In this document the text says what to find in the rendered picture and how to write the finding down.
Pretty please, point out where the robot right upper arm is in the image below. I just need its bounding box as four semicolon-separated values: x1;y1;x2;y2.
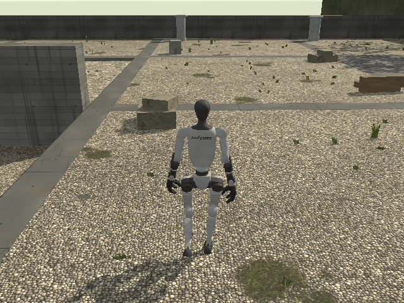
215;127;230;163

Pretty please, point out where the robot right shin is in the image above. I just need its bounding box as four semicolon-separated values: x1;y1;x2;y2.
206;206;218;246

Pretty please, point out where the robot left forearm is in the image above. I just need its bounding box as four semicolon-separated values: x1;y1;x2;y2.
167;152;180;181

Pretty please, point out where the robot right forearm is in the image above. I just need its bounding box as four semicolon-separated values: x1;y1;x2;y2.
223;154;235;186

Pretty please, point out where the right robot hand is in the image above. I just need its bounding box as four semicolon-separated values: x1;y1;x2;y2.
222;185;237;203

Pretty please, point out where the left robot hand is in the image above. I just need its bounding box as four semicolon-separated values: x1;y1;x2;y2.
167;179;181;194

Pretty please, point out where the robot torso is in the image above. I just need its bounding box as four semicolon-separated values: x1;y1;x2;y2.
187;124;217;189

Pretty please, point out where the robot left upper arm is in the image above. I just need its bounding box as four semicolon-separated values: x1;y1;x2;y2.
173;127;189;162

